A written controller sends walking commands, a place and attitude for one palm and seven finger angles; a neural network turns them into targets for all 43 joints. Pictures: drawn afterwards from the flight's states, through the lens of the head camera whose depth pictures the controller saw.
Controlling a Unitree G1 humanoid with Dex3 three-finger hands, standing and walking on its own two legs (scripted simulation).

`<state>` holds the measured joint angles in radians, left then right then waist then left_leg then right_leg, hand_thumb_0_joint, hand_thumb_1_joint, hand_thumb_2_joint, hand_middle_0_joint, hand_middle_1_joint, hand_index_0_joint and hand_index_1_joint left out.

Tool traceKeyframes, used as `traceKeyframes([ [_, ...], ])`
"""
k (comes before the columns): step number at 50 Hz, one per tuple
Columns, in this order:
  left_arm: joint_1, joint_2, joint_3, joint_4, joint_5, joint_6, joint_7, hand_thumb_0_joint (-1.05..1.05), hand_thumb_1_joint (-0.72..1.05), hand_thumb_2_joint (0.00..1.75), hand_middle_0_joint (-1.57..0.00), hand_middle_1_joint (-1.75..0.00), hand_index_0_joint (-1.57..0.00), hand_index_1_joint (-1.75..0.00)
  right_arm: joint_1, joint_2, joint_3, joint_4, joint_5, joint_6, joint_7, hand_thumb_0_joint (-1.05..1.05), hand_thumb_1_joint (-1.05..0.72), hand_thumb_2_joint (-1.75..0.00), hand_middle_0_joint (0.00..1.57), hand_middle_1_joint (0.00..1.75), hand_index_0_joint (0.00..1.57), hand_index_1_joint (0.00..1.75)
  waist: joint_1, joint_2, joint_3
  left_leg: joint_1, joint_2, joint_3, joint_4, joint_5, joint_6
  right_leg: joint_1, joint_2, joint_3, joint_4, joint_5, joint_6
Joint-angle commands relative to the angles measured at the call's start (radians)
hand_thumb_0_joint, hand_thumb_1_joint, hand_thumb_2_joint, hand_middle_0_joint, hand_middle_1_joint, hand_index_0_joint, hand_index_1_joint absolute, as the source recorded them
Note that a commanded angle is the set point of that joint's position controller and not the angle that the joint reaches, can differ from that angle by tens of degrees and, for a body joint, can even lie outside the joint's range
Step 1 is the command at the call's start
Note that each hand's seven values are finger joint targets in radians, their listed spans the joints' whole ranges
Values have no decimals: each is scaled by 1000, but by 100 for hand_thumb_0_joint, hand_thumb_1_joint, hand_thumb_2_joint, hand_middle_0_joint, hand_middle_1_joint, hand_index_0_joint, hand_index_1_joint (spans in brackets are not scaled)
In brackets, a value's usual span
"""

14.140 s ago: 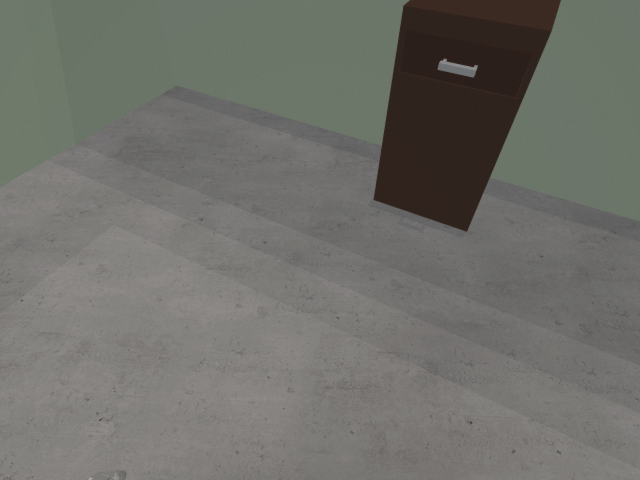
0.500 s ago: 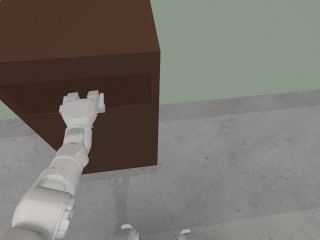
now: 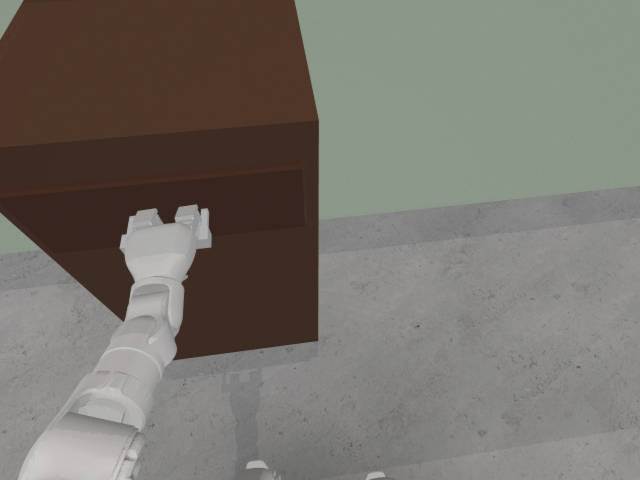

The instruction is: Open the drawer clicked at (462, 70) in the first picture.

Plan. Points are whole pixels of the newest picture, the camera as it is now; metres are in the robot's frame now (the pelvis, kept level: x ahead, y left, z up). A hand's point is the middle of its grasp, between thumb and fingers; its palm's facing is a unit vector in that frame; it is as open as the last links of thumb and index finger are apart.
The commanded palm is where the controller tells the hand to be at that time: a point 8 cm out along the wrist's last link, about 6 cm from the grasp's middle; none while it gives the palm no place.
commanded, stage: pull the drawer open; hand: left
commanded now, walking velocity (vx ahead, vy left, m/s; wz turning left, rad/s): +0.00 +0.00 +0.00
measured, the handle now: (168, 229) +0.47 +0.22 -0.01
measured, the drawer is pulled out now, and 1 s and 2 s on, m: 0.01 0.15 0.26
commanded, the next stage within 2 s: none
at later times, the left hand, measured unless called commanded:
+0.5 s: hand (173, 315) +0.34 +0.19 -0.03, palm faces -0.02 -0.08 -1.00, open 5.7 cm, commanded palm +0.30 +0.19 +0.03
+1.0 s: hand (170, 363) +0.28 +0.19 -0.03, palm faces -0.02 -0.08 -1.00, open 5.7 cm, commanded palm +0.24 +0.18 +0.03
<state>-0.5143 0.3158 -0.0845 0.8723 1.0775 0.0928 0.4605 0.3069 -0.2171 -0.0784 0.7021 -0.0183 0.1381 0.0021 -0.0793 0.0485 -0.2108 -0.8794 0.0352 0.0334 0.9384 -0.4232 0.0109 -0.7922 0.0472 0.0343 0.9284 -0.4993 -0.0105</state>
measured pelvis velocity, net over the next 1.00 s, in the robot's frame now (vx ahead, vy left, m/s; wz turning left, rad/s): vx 0.00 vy -0.01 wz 0.02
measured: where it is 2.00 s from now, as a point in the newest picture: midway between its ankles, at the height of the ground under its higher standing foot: outside the picture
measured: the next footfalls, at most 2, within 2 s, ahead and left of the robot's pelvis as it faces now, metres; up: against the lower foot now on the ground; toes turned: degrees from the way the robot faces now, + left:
none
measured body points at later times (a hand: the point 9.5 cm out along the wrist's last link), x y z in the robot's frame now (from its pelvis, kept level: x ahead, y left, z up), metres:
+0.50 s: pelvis +0.01 +0.00 +0.01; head +0.07 -0.01 +0.45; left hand +0.34 +0.19 +0.03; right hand +0.16 -0.25 -0.11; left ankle +0.00 +0.11 -0.68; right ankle -0.04 -0.12 -0.68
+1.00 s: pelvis +0.00 -0.01 +0.00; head +0.03 -0.03 +0.45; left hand +0.27 +0.19 +0.03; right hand +0.15 -0.26 -0.11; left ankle +0.00 +0.11 -0.68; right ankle -0.04 -0.12 -0.68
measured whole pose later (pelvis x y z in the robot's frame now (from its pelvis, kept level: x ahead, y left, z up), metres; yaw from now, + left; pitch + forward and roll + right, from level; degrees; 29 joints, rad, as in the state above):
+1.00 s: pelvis +0.00 -0.01 +0.00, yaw +1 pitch +14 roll +0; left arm 0.05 0.26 -0.18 0.36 1.08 0.13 0.49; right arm 0.19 -0.22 -0.05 0.62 -0.02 0.13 0.01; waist -0.02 0.05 -0.19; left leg -0.74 0.02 0.03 0.92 -0.43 -0.01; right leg -0.66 0.04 0.03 0.94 -0.52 -0.03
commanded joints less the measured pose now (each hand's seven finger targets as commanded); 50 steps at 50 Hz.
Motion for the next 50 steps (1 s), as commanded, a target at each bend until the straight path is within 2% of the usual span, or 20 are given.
traceKeyframes([
  [1,-95,113,32,-209,-6,-23,36,0,90,90,-40,-135,-40,-135,25,-141,-44,-109,5,-25,-12,0,-90,-90,20,30,20,30,39,-51,-339,352,-45,8,-58,477,32,183,22,-46,-118,591,-25],
  [3,-75,96,21,-233,-10,-14,38,0,90,90,-40,-135,-40,-135,18,-143,-44,-111,4,-29,-12,0,-90,-90,20,30,20,30,32,-64,-322,350,-43,3,-61,484,33,190,20,-47,-119,598,-26],
  [6,12,118,42,-294,-2,-2,44,0,90,90,-40,-135,-40,-135,-3,-142,-42,-125,5,-27,-12,0,-90,-90,20,30,20,30,55,-57,-336,372,-47,10,-67,509,30,219,18,-43,-120,631,-24],
  [9,63,93,25,-368,-3,12,50,0,90,90,-40,-135,-40,-135,-24,-138,-42,-138,4,-31,-6,0,-90,-90,20,30,20,30,58,-26,-335,411,-41,4,-70,551,27,211,18,-50,-118,637,-26],
  [12,154,80,20,-403,-14,31,49,0,90,90,-40,-135,-40,-135,-39,-140,-39,-155,3,-34,-5,0,-90,-90,20,30,20,30,58,-75,-301,393,-46,7,-73,536,28,245,15,-50,-126,668,-23],
  [16,153,85,21,-451,-3,39,53,0,90,90,-40,-135,-40,-135,-71,-136,-33,-163,4,-37,-9,0,-90,-90,20,30,20,30,57,-55,-290,404,-47,8,-73,516,27,228,11,-48,-126,650,-22],
  [19,206,98,35,-482,3,45,56,0,90,90,-40,-135,-40,-135,-90,-133,-28,-176,3,-36,-9,0,-90,-90,20,30,20,30,73,-35,-295,416,-49,5,-74,534,24,238,10,-48,-119,656,-25],
  [20,238,72,14,-493,0,49,56,0,90,90,-40,-135,-40,-135,-90,-133,-29,-185,3,-39,-8,0,-90,-90,20,30,20,30,72,-28,-278,421,-49,3,-74,544,24,234,11,-52,-119,652,-28],
  [22,250,65,8,-508,-1,53,55,0,90,90,-40,-135,-40,-135,-103,-132,-27,-189,3,-39,-6,0,-90,-90,20,30,20,30,67,-47,-266,418,-49,3,-73,525,24,230,10,-52,-122,644,-26],
  [25,285,52,-5,-556,1,50,58,0,90,90,-40,-135,-40,-135,-115,-129,-26,-203,2,-40,-4,0,-90,-90,20,30,20,30,77,-23,-276,436,-48,0,-75,527,23,229,10,-53,-118,627,-29],
  [27,328,59,4,-544,-3,55,58,0,90,90,-40,-135,-40,-135,-126,-128,-21,-208,3,-40,-3,0,-90,-90,20,30,20,30,77,-58,-249,413,-52,1,-78,492,23,234,11,-54,-123,621,-28],
  [29,307,78,19,-568,6,48,60,0,90,90,-40,-135,-40,-135,-144,-127,-17,-206,1,-39,-6,0,-90,-90,20,30,20,30,83,-50,-264,411,-52,2,-76,482,20,233,8,-46,-116,620,-27],
  [34,338,59,-3,-622,9,43,68,0,90,90,-40,-135,-40,-135,-163,-123,-14,-215,-1,-44,-2,0,-90,-90,20,30,20,30,84,-33,-262,415,-52,0,-77,447,21,222,7,-45,-114,585,-30],
  [37,394,52,-7,-619,3,45,69,0,90,90,-40,-135,-40,-135,-163,-123,-15,-221,-1,-47,-3,0,-90,-90,20,30,20,30,84,-57,-222,390,-56,-1,-80,406,22,221,8,-47,-122,557,-31],
  [39,395,80,18,-643,5,40,73,0,90,90,-40,-135,-40,-135,-179,-121,-10,-220,-1,-47,-5,0,-90,-90,20,30,20,30,94,-61,-246,383,-58,1,-79,389,21,231,5,-36,-118,556,-29],
  [40,426,58,0,-638,5,42,74,0,90,90,-40,-135,-40,-135,-174,-121,-14,-225,-2,-51,-7,0,-90,-90,20,30,20,30,88,-61,-220,381,-59,1,-79,383,23,228,6,-39,-121,553,-31],
  [44,471,60,0,-683,6,39,79,0,90,90,-40,-135,-40,-135,-195,-118,-9,-230,-2,-52,-1,0,-90,-90,20,30,20,30,100,-43,-235,390,-58,0,-82,385,20,223,5,-37,-116,541,-32],
  [46,452,38,-29,-705,4,38,80,0,90,90,-40,-135,-40,-135,-198,-118,-9,-231,-2,-52,2,0,-90,-90,20,30,20,30,87,-44,-209,385,-56,-4,-81,357,21,198,5,-40,-120,504,-32],
  [48,506,51,-10,-707,2,41,83,0,90,90,-40,-135,-40,-135,-199,-120,-11,-236,-3,-55,2,0,-90,-90,20,30,20,30,97,-47,-207,385,-56,-8,-85,357,21,210,8,-40,-120,494,-37],
  [50,498,19,-49,-719,0,42,83,0,90,90,-40,-135,-40,-135,-200,-118,-10,-241,-3,-56,1,0,-90,-90,20,30,20,30,83,-60,-177,376,-58,-6,-82,325,24,192,4,-41,-127,474,-33],
])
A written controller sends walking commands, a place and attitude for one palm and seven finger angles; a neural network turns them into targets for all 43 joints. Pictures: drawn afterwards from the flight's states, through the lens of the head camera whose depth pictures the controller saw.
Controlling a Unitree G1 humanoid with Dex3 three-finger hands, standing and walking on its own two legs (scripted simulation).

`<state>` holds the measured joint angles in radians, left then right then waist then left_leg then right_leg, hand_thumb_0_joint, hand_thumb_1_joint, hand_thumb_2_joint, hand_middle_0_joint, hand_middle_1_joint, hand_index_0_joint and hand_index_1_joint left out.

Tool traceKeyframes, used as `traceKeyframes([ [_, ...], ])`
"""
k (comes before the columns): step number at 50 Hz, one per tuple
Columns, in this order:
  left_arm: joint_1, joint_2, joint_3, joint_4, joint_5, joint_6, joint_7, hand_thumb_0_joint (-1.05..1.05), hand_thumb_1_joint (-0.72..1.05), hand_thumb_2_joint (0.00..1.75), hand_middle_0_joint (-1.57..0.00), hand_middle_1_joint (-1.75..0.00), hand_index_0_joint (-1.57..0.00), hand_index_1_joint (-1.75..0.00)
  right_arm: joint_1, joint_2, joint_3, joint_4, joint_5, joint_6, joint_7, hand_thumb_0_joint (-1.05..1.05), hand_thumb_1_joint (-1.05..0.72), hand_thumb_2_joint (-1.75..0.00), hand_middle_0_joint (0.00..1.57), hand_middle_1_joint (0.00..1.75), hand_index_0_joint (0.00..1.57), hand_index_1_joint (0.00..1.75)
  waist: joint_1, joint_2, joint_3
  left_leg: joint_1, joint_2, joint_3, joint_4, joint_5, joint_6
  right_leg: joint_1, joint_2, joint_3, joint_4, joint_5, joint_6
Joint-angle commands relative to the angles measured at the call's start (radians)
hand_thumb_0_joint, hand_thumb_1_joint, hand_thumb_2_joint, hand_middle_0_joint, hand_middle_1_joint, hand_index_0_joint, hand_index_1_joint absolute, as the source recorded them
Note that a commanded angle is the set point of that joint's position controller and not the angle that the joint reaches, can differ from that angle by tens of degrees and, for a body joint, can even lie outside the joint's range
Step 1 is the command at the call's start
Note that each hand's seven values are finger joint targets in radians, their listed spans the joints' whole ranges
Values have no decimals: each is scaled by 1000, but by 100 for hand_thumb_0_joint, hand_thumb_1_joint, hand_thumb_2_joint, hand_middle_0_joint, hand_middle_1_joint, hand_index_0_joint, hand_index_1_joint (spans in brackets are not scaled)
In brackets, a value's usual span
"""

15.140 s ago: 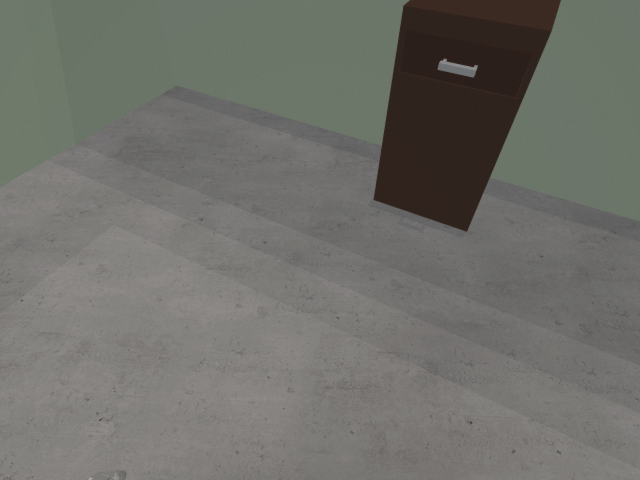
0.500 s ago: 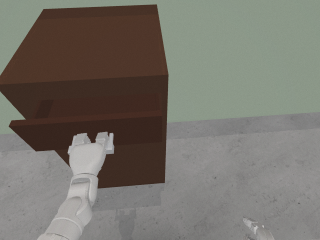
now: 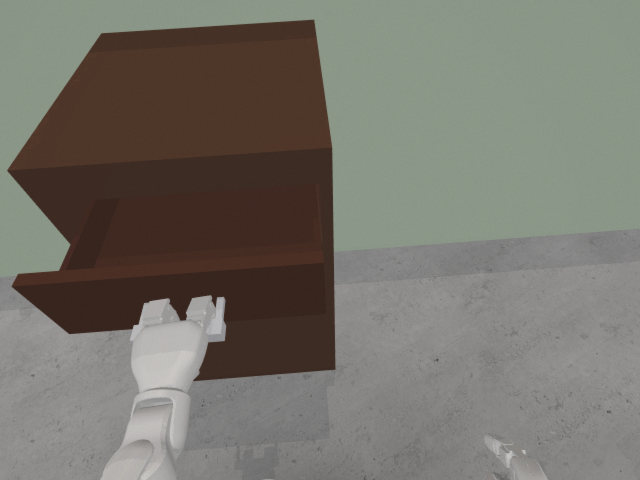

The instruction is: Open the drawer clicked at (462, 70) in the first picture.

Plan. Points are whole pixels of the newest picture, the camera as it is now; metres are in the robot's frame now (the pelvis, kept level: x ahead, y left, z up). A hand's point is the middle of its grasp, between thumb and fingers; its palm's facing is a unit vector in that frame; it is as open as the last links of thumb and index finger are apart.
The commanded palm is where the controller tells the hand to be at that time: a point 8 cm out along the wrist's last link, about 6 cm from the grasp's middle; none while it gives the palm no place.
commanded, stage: pull the drawer open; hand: left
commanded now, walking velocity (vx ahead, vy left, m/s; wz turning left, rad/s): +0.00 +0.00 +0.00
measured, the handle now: (181, 319) +0.34 +0.21 -0.01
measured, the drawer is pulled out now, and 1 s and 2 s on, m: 0.15 0.26 0.30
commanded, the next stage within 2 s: open the thumb to release the handle in 1.46 s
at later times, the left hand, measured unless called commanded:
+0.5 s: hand (183, 400) +0.23 +0.19 -0.03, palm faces -0.02 -0.10 -0.99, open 5.7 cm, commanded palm +0.19 +0.18 +0.02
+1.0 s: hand (175, 458) +0.17 +0.18 -0.03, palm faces -0.02 -0.12 -0.99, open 5.8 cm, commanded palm +0.12 +0.18 +0.02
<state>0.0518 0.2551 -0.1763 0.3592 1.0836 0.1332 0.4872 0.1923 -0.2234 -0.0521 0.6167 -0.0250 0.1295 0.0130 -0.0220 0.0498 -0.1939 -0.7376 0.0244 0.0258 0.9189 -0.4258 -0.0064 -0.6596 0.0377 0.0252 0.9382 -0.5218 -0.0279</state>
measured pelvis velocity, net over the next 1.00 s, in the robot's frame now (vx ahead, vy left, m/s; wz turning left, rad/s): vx -0.01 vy -0.01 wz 0.01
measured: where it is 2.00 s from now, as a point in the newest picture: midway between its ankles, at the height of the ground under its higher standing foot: outside the picture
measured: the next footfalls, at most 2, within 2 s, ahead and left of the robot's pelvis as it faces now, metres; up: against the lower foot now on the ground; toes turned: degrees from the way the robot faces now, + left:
none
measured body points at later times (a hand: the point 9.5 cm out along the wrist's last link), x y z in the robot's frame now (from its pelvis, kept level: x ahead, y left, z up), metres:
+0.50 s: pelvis -0.01 -0.01 +0.00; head +0.03 -0.03 +0.44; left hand +0.23 +0.19 +0.02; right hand +0.18 -0.24 -0.11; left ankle +0.01 +0.13 -0.69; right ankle -0.04 -0.10 -0.69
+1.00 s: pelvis -0.01 -0.01 -0.02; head +0.03 -0.05 +0.43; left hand +0.16 +0.18 +0.02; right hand +0.21 -0.23 -0.11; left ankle +0.01 +0.13 -0.69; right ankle -0.04 -0.10 -0.69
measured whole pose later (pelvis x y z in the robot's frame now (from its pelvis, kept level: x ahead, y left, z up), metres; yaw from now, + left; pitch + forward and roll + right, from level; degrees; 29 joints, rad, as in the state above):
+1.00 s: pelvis -0.01 -0.01 -0.02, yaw +1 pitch +14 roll +2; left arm 0.51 0.27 -0.18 -0.03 1.10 0.04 0.52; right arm 0.13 -0.23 -0.02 0.51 -0.05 0.11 0.07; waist 0.04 0.05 -0.20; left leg -0.79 0.02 0.02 1.02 -0.47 -0.02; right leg -0.72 0.04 0.02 1.07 -0.58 -0.05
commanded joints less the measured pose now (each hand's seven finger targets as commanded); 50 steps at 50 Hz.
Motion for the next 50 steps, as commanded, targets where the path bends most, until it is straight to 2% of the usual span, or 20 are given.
traceKeyframes([
  [1,-87,102,63,-202,-2,0,58,0,90,90,-40,-135,-40,-135,-98,-111,-34,-148,3,-47,-10,0,-90,-90,20,30,20,30,30,-60,-199,231,-46,2,-62,314,39,46,13,-29,-136,475,-14],
  [4,-70,88,42,-230,4,1,60,0,90,90,-40,-135,-40,-135,-108,-108,-31,-157,2,-46,-8,0,-90,-90,20,30,20,30,37,-36,-214,246,-46,-1,-63,313,38,41,14,-28,-129,450,-18],
  [5,-45,64,20,-225,0,5,58,0,90,90,-40,-135,-40,-135,-99,-108,-34,-162,3,-49,-8,0,-90,-90,20,30,20,30,31,-50,-191,240,-47,-2,-63,303,42,40,14,-33,-135,448,-18],
  [8,-14,108,66,-239,-4,3,55,0,90,90,-40,-135,-40,-135,-111,-113,-31,-163,3,-50,-10,0,-90,-90,20,30,20,30,42,-75,-203,231,-48,-4,-62,305,41,61,14,-22,-134,466,-19],
  [10,16,75,29,-253,-6,1,50,0,90,90,-40,-135,-40,-135,-112,-106,-29,-172,3,-52,-10,0,-90,-90,20,30,20,30,41,-69,-189,224,-52,-1,-60,292,42,59,9,-24,-134,463,-16],
  [13,35,86,37,-263,0,1,50,0,90,90,-40,-135,-40,-135,-127,-107,-24,-177,2,-51,-6,0,-90,-90,20,30,20,30,42,-59,-177,227,-49,-5,-60,291,40,45,12,-21,-135,448,-20],
  [16,59,67,14,-293,1,-6,48,0,90,90,-40,-135,-40,-135,-135,-100,-20,-186,-1,-51,-1,0,-90,-90,20,30,20,30,46,-63,-183,230,-50,-5,-54,286,42,36,10,-26,-129,440,-17],
  [18,105,94,45,-308,-3,-8,50,0,90,90,-40,-135,-40,-135,-134,-103,-22,-191,-1,-53,-2,0,-90,-90,20,30,20,30,51,-74,-188,226,-51,-4,-50,296,41,59,9,-18,-128,468,-19],
  [20,155,79,31,-328,-3,-13,50,0,90,90,-40,-135,-40,-135,-138,-98,-19,-202,0,-54,0,0,-90,-90,20,30,20,30,55,-64,-169,219,-53,-5,-50,287,40,50,10,-20,-122,460,-19],
  [24,175,60,6,-375,4,-21,54,0,90,90,-40,-135,-40,-135,-155,-94,-14,-208,-6,-53,13,0,-90,-90,20,30,20,30,54,-63,-189,230,-50,-10,-33,308,40,30,9,-21,-106,474,-17],
  [25,233,62,14,-379,0,-22,55,0,90,90,-40,-135,-40,-135,-144,-95,-19,-217,-4,-56,12,0,-90,-90,20,30,20,30,59,-75,-176,226,-52,-9,-33,312,42,43,11,-21,-106,489,-19],
  [28,253,86,30,-410,-1,-24,56,0,90,90,-40,-135,-40,-135,-155,-97,-12,-223,-6,-56,16,0,-90,-90,20,30,20,30,59,-67,-167,217,-53,-10,-28,311,40,45,8,-15,-104,504,-21],
  [29,252,98,44,-425,2,-29,60,0,90,90,-40,-135,-40,-135,-164,-94,-8,-222,-9,-54,17,0,-90,-90,20,30,20,30,66,-65,-192,217,-54,-8,-21,310,38,41,7,-12,-93,503,-17],
  [32,355,94,49,-436,-5,-40,61,0,90,90,-40,-135,-40,-135,-160,-90,-9,-232,-8,-63,19,0,-90,-90,20,30,20,30,72,-92,-174,195,-58,-5,-14,308,40,60,3,-6,-90,550,-14],
  [33,371,117,74,-450,-7,-45,63,0,90,90,-40,-135,-40,-135,-163,-93,-5,-236,-8,-63,19,0,-90,-90,20,30,20,30,78,-79,-174,193,-59,-8,-13,319,37,66,5,1,-86,564,-20],
  [34,393,111,68,-459,-6,-50,64,0,90,90,-40,-135,-40,-135,-173,-89,-1,-236,-11,-63,23,0,-90,-90,20,30,20,30,85,-81,-193,197,-60,-5,-5,326,38,64,3,2,-77,575,-16],
  [36,438,114,73,-478,-4,-61,67,0,90,90,-40,-135,-40,-135,-175,-90,-2,-241,-12,-66,28,0,-90,-90,20,30,20,30,85,-72,-171,191,-60,-5,-1,327,37,52,4,8,-74,584,-16],
  [43,528,128,98,-528,-1,-83,83,0,90,90,-40,-135,-40,-135,-175,-88,2,-263,-17,-68,39,0,-90,-90,20,30,20,30,85,-67,-149,159,-60,-13,17,299,36,23,7,8,-55,541,-23],
  [46,523,113,73,-560,10,-92,86,0,90,90,-40,-135,-40,-135,-183,-88,0,-271,-24,-68,46,0,-90,-90,20,30,20,30,84,-58,-161,172,-61,-13,35,282,37,-27,6,18,-51,487,-23],
  [50,615,98,63,-579,-4,-104,78,0,90,90,-40,-135,-40,-135,-172,-86,2,-289,-21,-72,50,0,-90,-90,20,30,20,30,89,-79,-148,154,-60,-15,37,276,41,-14,4,3,-45,486,-24],
])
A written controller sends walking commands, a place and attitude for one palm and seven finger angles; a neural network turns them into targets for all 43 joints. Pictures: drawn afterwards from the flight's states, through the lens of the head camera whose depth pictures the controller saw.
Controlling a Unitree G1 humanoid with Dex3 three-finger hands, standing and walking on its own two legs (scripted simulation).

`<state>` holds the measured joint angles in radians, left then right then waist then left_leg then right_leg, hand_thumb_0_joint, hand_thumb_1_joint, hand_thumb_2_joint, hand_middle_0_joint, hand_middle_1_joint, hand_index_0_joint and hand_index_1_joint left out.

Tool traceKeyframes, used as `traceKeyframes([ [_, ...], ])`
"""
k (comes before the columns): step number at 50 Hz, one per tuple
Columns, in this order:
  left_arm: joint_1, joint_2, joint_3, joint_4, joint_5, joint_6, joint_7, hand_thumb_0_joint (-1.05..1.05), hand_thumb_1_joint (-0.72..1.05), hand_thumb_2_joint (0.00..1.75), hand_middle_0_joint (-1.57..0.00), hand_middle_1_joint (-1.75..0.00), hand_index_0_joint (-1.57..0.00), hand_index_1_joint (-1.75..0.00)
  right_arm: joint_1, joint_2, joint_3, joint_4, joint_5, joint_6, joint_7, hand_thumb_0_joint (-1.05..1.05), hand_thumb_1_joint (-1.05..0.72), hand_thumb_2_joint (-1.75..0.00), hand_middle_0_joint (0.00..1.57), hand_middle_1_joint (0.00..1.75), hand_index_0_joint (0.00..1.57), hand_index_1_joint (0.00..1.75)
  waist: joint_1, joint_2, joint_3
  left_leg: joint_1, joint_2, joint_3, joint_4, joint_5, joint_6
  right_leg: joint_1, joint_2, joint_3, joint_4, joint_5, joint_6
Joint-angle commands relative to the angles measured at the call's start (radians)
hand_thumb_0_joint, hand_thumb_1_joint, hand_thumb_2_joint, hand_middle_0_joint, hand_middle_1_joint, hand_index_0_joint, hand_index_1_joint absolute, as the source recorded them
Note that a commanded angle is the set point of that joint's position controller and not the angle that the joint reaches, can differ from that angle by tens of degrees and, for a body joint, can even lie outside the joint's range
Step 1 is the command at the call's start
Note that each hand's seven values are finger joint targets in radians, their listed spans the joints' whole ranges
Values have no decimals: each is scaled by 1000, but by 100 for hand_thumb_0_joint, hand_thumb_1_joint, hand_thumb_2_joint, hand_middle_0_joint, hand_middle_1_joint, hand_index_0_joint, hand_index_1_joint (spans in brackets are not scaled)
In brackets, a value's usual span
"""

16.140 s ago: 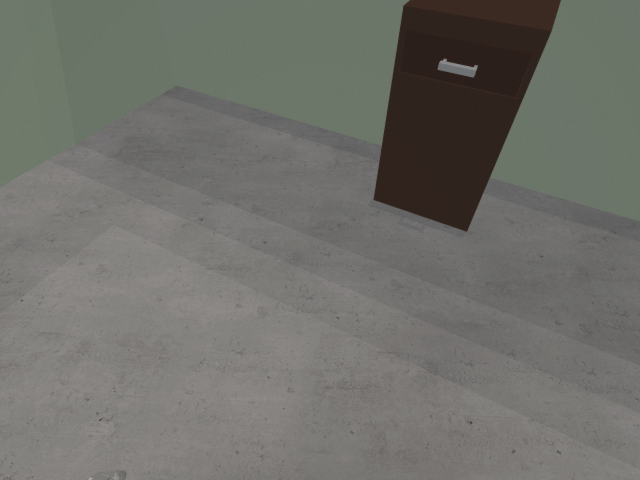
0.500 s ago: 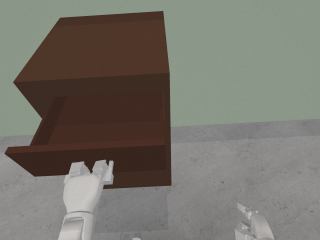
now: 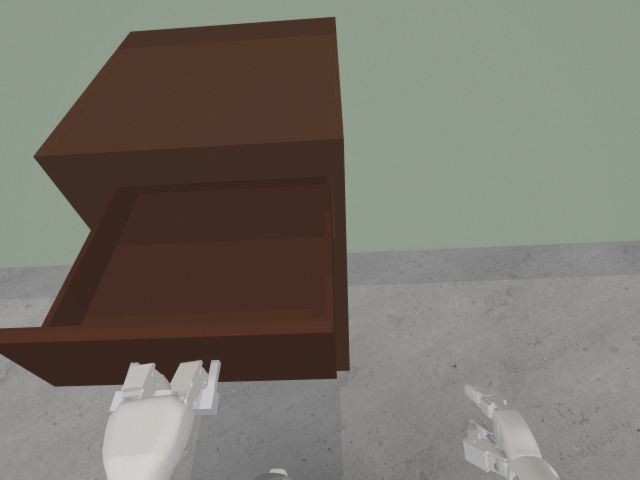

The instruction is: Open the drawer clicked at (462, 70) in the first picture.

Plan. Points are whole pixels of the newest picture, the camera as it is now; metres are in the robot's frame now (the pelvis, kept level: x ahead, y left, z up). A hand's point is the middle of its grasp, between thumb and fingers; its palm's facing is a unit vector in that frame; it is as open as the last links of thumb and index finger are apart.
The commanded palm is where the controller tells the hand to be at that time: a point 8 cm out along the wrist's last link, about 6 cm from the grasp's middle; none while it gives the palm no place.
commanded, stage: pull the drawer open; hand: left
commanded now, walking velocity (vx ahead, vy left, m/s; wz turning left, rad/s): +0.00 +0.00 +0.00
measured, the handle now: (170, 385) +0.23 +0.21 +0.01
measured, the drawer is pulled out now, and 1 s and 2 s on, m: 0.26 0.30 0.30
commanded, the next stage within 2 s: open the thumb to release the handle in 0.46 s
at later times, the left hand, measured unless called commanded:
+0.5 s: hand (165, 478) +0.14 +0.19 -0.01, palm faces -0.05 -0.13 -0.99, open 5.9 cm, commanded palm +0.08 +0.20 +0.04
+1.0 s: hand (157, 472) +0.14 +0.20 -0.01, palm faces -0.02 -0.14 -0.99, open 11.0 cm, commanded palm +0.12 +0.20 +0.04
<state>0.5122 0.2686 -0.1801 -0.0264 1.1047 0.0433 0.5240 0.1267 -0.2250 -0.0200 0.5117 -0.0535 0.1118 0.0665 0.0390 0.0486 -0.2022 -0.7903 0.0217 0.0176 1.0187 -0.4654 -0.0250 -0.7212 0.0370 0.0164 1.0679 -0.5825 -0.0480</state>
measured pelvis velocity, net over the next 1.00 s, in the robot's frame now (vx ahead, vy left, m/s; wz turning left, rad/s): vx -0.01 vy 0.00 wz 0.02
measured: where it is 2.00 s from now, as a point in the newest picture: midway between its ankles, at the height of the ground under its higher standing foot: outside the picture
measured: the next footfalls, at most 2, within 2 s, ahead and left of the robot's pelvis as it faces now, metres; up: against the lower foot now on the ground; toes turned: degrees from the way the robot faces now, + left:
none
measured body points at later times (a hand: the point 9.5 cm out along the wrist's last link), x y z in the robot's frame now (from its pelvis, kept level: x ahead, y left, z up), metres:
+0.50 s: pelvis -0.01 -0.01 -0.01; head +0.02 -0.05 +0.44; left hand +0.14 +0.20 +0.04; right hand +0.20 -0.22 -0.11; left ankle +0.02 +0.14 -0.67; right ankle -0.03 -0.09 -0.67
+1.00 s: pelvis -0.01 +0.00 -0.01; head +0.02 -0.04 +0.44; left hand +0.14 +0.21 +0.04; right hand +0.20 -0.21 -0.11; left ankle +0.02 +0.14 -0.67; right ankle -0.03 -0.09 -0.67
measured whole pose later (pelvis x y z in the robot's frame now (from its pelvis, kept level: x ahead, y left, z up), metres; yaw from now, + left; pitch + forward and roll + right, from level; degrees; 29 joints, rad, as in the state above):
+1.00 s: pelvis -0.01 +0.00 -0.01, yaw +1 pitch +14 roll +1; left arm 0.59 0.30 -0.14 -0.09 1.07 -0.01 0.52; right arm 0.15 -0.23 -0.01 0.49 -0.06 0.10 0.05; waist 0.06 0.06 -0.21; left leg -0.85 0.01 -0.01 1.06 -0.46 -0.03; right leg -0.77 0.03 -0.01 1.11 -0.59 -0.05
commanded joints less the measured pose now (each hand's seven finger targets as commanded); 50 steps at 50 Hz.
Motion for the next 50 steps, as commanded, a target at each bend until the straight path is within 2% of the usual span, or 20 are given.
traceKeyframes([
  [1,160,105,79,-202,-27,-17,37,0,90,90,-40,-135,-40,-135,-116,-83,-26,-188,6,-55,0,0,-90,-90,20,30,20,30,34,-87,-138,209,-62,-7,-54,310,56,25,4,34,-178,536,-4],
  [3,159,114,87,-209,-30,-20,35,0,90,90,-40,-135,-40,-135,-110,-83,-24,-191,7,-56,-3,0,-90,-90,20,30,20,30,24,-79,-122,190,-60,-9,-57,284,58,30,2,29,-181,518,-5],
  [9,266,153,144,-229,-38,-55,34,0,90,90,-40,-135,-40,-135,-117,-76,-18,-203,0,-65,0,0,-90,-90,20,30,20,30,49,-92,-139,168,-67,-2,-32,259,57,19,-6,62,-177,506,-4],
  [10,273,132,121,-236,-42,-57,31,0,90,90,-40,-135,-40,-135,-114,-77,-20,-206,3,-64,-3,0,-90,-90,20,30,20,30,37,-80,-96,144,-66,-4,-37,237,60,23,-8,49,-182,499,-3],
  [11,255,157,147,-239,-40,-62,31,0,90,90,-40,-135,-40,-135,-118,-78,-21,-204,-2,-63,-1,0,-90,-90,20,30,20,30,39,-108,-94,148,-68,-4,-26,226,56,-12,-9,72,-189,463,-2],
  [13,276,168,166,-248,-42,-71,36,0,90,90,-40,-135,-40,-135,-117,-74,-19,-206,-2,-66,-5,0,-90,-90,20,30,20,30,43,-77,-102,134,-68,-6,-29,219,59,5,-7,62,-182,459,-7],
  [18,304,160,167,-256,-46,-85,33,0,90,90,-40,-135,-40,-135,-111,-71,-22,-212,-5,-68,-3,0,-90,-90,20,30,20,30,41,-85,-105,122,-69,-6,-17,190,60,-26,-10,63,-183,393,-8],
  [20,366,158,175,-247,-53,-92,29,0,90,90,-40,-135,-40,-135,-116,-67,-23,-211,-2,-67,-6,0,-90,-90,20,30,20,30,52,-89,-89,102,-70,-3,-13,193,62,3,-14,71,-187,441,-3],
  [24,455,172,207,-259,-62,-113,26,0,90,90,-40,-135,-40,-135,-126,-57,-18,-209,-4,-68,3,0,-90,-90,20,30,20,30,78,-96,-134,108,-76,-4,-9,244,53,33,-14,100,-162,545,-5],
  [25,463,148,178,-273,-64,-116,21,0,90,90,-40,-135,-40,-135,-125,-59,-23,-209,-4,-67,2,0,-90,-90,20,30,20,30,66,-79,-111,98,-71,-4,-12,238,58,39,-16,82,-162,560,-3],
  [27,483,164,205,-268,-65,-127,21,0,90,90,-40,-135,-40,-135,-128,-54,-25,-203,-6,-65,3,0,-90,-90,20,30,20,30,72,-93,-112,90,-73,-4,-5,246,57,49,-16,86,-161,588,0],
  [28,125,193,190,-262,-37,-113,37,0,90,90,-40,-135,-40,-135,-109,-88,-23,-172,-20,-56,-4,0,-90,-90,20,30,20,30,-22,-121,-74,64,-66,-15,25,195,60,-72,-25,93,-152,519,6],
  [29,128,207,247,-271,-25,-124,57,0,83,87,-40,-134,-40,-134,-108,-78,-36,-174,-25,-58,-11,0,-90,-90,20,30,20,30,21,-94,-113,77,-64,-7,27,186,59,-60,-16,82,-153,454,6],
  [30,196,171,211,-215,-20,-118,63,0,76,84,-39,-134,-39,-134,-99,-78,-35,-179,-22,-70,-16,0,-90,-90,20,30,20,30,17,-70,-99,78,-64,-6,24,176,63,-65,-13,52,-149,434,2],
  [36,137,153,156,-254,-49,-73,50,0,34,66,-36,-129,-36,-129,-86,-91,-38,-184,-10,-67,-21,0,-90,-90,20,30,20,30,11,-93,-179,136,-67,-2,13,216,66,-39,-18,50,-166,457,8],
  [39,145,155,145,-217,-45,-59,36,0,13,57,-35,-127,-35,-127,-91,-89,-30,-182,-4,-60,-27,0,-90,-90,20,30,20,30,15,-129,-152,122,-65,-4,-6,208,67,-22,-14,32,-171,447,12],
  [40,148,122,102,-214,-40,-54,31,0,6,54,-34,-126,-34,-126,-92,-88,-31,-186,2,-60,-30,0,-90,-90,20,30,20,30,7,-103,-116,118,-64,-4,-16,197,72,-20,-13,16,-180,434,10],
  [43,142,156,127,-201,-37,-54,28,0,-15,45,-32,-124,-32,-124,-91,-86,-23,-187,3,-61,-30,0,-90,-90,20,30,20,30,13,-111,-114,129,-62,-4,-26,195,70,-21,-11,15,-190,409,7],
  [48,143,142,112,-204,-34,-62,23,0,-50,30,-30,-120,-30,-120,-91,-86,-22,-190,3,-61,-26,0,-90,-90,20,30,20,30,15,-80,-104,146,-58,-7,-36,195,69,-28,-7,12,-196,390,2],
  [50,144,125,89,-213,-34,-64,22,0,-50,30,-30,-120,-30,-120,-90,-85,-24,-195,2,-60,-22,0,-90,-90,20,30,20,30,11,-73,-94,142,-58,-7,-36,182,72,-35,-8,4,-197,370,3],
])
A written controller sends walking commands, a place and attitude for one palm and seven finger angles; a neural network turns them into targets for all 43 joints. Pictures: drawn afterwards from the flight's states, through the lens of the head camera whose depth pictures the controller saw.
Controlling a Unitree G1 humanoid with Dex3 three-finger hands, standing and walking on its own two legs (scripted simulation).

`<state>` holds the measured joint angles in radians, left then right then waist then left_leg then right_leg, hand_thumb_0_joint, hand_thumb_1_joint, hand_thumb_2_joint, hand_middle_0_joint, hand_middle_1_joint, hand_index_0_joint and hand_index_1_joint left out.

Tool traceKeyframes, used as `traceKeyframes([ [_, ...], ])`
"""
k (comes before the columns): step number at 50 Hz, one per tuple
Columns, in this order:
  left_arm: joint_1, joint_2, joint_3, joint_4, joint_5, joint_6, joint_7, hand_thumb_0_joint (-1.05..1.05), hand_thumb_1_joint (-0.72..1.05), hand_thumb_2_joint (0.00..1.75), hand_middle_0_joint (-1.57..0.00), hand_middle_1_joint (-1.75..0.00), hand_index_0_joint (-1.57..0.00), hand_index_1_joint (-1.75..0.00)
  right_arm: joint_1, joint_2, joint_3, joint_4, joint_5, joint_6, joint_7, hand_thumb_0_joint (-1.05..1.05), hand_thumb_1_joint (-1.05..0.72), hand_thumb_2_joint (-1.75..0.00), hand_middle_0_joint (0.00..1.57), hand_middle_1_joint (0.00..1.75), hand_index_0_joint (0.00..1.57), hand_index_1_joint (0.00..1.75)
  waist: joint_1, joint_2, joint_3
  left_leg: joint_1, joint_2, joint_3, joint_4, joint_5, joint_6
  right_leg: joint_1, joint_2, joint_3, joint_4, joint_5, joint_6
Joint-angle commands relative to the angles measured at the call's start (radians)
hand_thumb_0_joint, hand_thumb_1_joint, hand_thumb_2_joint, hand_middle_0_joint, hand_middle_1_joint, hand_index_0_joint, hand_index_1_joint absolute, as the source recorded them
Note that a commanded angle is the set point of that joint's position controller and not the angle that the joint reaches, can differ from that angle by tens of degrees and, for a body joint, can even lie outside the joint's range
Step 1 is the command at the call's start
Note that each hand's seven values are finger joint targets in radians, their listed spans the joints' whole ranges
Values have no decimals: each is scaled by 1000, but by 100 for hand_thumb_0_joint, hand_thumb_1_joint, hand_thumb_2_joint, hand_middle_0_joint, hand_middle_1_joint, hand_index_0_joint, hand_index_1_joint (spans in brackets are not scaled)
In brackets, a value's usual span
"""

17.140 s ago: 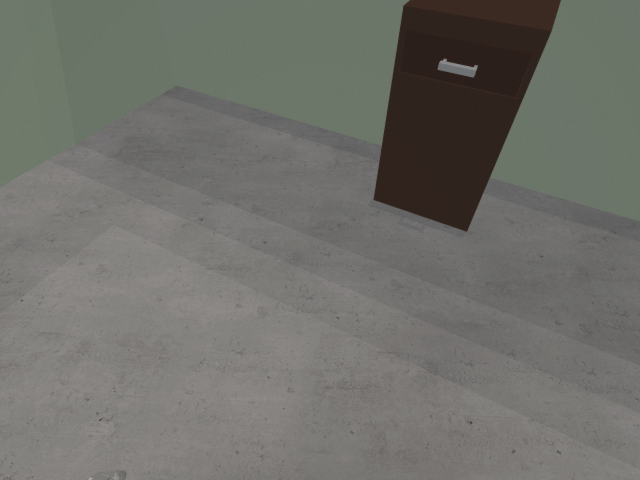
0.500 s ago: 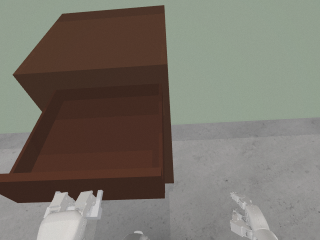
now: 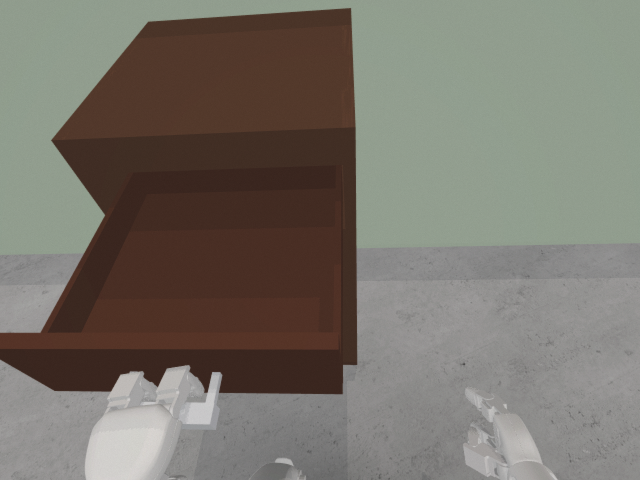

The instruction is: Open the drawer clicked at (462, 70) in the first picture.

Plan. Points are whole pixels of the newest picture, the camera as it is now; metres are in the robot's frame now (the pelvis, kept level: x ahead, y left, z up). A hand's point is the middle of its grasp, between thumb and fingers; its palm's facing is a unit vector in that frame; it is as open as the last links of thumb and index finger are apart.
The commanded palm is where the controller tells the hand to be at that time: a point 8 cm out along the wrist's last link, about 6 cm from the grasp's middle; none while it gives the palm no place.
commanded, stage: open the thumb to release the handle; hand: left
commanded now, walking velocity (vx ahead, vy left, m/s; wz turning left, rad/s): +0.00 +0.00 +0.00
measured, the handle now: (169, 397) +0.21 +0.21 +0.01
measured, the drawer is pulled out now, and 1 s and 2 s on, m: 0.30 0.30 0.30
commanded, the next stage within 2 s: lift the hand off the handle in 0.06 s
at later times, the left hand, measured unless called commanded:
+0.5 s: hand (165, 445) +0.17 +0.20 -0.01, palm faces +0.03 -0.14 -0.99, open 13.7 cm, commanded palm +0.15 +0.20 +0.05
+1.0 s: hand (152, 431) +0.17 +0.20 +0.04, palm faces +0.00 -0.18 -0.98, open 13.4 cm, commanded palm +0.15 +0.19 +0.12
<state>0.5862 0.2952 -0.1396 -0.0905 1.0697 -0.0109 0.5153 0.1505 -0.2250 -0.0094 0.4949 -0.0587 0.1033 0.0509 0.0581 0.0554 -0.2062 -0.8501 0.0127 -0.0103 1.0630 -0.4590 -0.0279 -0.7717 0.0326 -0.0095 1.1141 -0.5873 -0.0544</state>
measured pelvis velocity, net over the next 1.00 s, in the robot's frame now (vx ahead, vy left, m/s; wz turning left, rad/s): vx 0.00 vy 0.02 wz -0.01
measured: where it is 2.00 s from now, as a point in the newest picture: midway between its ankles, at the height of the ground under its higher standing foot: outside the picture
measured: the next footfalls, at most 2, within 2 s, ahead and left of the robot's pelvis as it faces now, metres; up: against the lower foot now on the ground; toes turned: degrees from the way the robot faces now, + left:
none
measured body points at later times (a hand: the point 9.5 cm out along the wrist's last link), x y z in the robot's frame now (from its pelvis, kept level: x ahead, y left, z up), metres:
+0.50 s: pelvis -0.01 +0.01 +0.00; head +0.01 -0.02 +0.45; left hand +0.16 +0.21 +0.05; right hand +0.20 -0.20 -0.10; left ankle +0.03 +0.14 -0.66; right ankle -0.02 -0.09 -0.66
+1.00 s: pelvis +0.00 +0.02 +0.03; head +0.00 -0.02 +0.48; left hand +0.16 +0.21 +0.10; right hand +0.20 -0.20 -0.06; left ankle +0.03 +0.14 -0.66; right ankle -0.02 -0.09 -0.66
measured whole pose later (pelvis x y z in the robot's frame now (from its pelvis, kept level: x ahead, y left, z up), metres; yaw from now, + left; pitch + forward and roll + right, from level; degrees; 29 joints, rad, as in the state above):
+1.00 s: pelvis +0.00 +0.02 +0.03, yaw +0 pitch +8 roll +0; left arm 0.54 0.33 -0.22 -0.18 1.02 0.08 0.41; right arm 0.15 -0.23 -0.02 0.51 -0.04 0.10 0.04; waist 0.06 0.08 -0.15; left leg -0.65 0.01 -0.01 0.92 -0.40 -0.01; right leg -0.57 0.03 0.00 0.94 -0.51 -0.03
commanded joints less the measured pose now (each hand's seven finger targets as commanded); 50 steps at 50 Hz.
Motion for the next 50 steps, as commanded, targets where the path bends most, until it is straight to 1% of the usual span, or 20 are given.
traceKeyframes([
  [1,54,113,62,-157,2,-13,32,0,-50,30,-30,-120,-30,-120,-115,-86,-34,-174,4,-51,-3,0,-90,-90,20,30,20,30,-4,-82,-112,216,-49,21,-74,181,71,1,-4,42,-245,364,10],
  [3,81,110,68,-140,2,-12,34,0,-50,30,-30,-120,-30,-120,-114,-84,-34,-180,6,-53,-4,0,-90,-90,20,30,20,30,-7,-95,-92,207,-45,17,-83,180,71,6,0,33,-243,365,6],
  [5,95,91,40,-159,4,-14,33,0,-50,30,-30,-120,-30,-120,-117,-85,-33,-189,7,-50,1,0,-90,-90,20,30,20,30,-3,-59,-88,209,-46,17,-84,177,73,4,2,16,-236,350,4],
  [7,70,102,49,-153,9,-10,36,0,-50,30,-30,-120,-30,-120,-117,-86,-34,-188,4,-46,2,0,-90,-90,20,30,20,30,-6,-79,-87,204,-45,14,-79,163,72,-15,2,18,-237,318,6],
  [8,32,94,44,-118,15,-6,39,0,-50,30,-30,-120,-30,-120,-118,-86,-31,-180,4,-48,1,0,-90,-90,20,30,20,30,-21,-86,-70,190,-43,11,-76,150,70,-39,3,19,-235,302,5],
  [19,-96,88,19,-107,21,47,51,0,-50,30,-30,-120,-30,-120,-125,-87,-33,-169,13,-42,-14,0,-90,-90,20,30,20,30,-20,-80,-115,226,-37,10,-100,125,72,-34,5,6,-252,237,7],
  [20,-95,75,4,-91,24,54,51,0,-50,30,-30,-120,-30,-120,-122,-87,-36,-171,18,-40,-19,0,-90,-90,20,30,20,30,-26,-79,-75,219,-38,8,-109,113,73,-31,8,-1,-260,227,7],
  [23,-176,94,13,-71,25,71,51,0,-50,30,-30,-120,-30,-120,-123,-88,-31,-156,19,-39,-27,0,-90,-90,20,30,20,30,-37,-91,-63,219,-36,6,-122,86,74,-36,6,3,-284,183,9],
  [26,-232,101,-3,-143,22,76,42,0,-50,30,-30,-120,-30,-120,-132,-83,-31,-158,19,-37,-32,0,-90,-90,20,30,20,30,-27,-57,-105,275,-39,12,-142,93,75,-13,1,8,-309,165,9],
  [28,-213,116,7,-175,6,85,36,0,-50,30,-30,-120,-30,-120,-127,-83,-30,-161,26,-41,-37,0,-90,-90,20,30,20,30,-24,-36,-117,303,-38,11,-160,114,77,25,3,8,-323,188,4],
  [30,-217,95,-17,-192,-10,84,19,0,-50,30,-30,-120,-30,-120,-131,-80,-29,-161,28,-42,-41,0,-90,-90,20,30,20,30,-32,-45,-79,312,-39,12,-174,108,80,35,1,6,-344,186,9],
  [33,-223,141,25,-250,-19,64,8,0,-50,30,-30,-120,-30,-120,-132,-82,-27,-161,24,-51,-43,0,-90,-90,20,30,20,30,-23,-28,-92,354,-35,11,-188,137,78,50,1,12,-358,198,3],
  [34,-204,139,25,-255,-13,57,7,0,-50,30,-30,-120,-30,-120,-135,-76,-24,-161,20,-51,-37,0,-90,-90,20,30,20,30,-12,-31,-96,365,-37,12,-188,149,76,46,2,13,-355,201,3],
  [35,-196,96,-21,-263,-19,53,2,0,-50,30,-30,-120,-30,-120,-135,-75,-27,-165,23,-55,-35,0,-90,-90,20,30,20,30,-27,-19,-60,363,-35,10,-194,146,78,45,1,2,-360,207,3],
  [38,-183,124,15,-270,-21,54,-3,0,-50,30,-30,-120,-30,-120,-135,-80,-27,-162,23,-57,-27,0,-90,-90,20,30,20,30,-19,-14,-52,378,-30,5,-212,158,73,57,5,5,-368,206,-2],
  [40,-162,99,-14,-307,-23,52,-9,0,-50,30,-30,-120,-30,-120,-135,-78,-33,-172,23,-59,-20,0,-90,-90,20,30,20,30,-18,-21,-61,392,-30,6,-217,166,76,72,3,-1,-368,221,-1],
  [43,-152,148,38,-323,-27,61,-15,0,-50,30,-30,-120,-30,-120,-144,-80,-31,-169,26,-57,-19,0,-90,-90,20,30,20,30,-10,-30,-53,405,-29,7,-229,180,72,90,5,15,-388,230,-2],
  [47,-170,130,10,-367,-31,65,-37,0,-50,30,-30,-120,-30,-120,-152,-78,-32,-170,29,-60,-14,0,-90,-90,20,30,20,30,-12,-19,-32,437,-26,7,-247,189,74,100,2,8,-403,238,1],
  [49,-203,147,18,-411,-33,66,-48,0,-50,30,-30,-120,-30,-120,-152,-77,-28,-173,25,-63,-9,0,-90,-90,20,30,20,30,-8,-26,-66,480,-24,4,-248,212,72,91,1,25,-407,235,-2],
  [50,-167,118,-8,-411,-40,66,-54,0,-50,30,-30,-120,-30,-120,-147,-73,-34,-173,31,-66,-13,0,-90,-90,20,30,20,30,-10,-21,-46,472,-22,7,-257,213,77,119,0,4,-410,258,1],
])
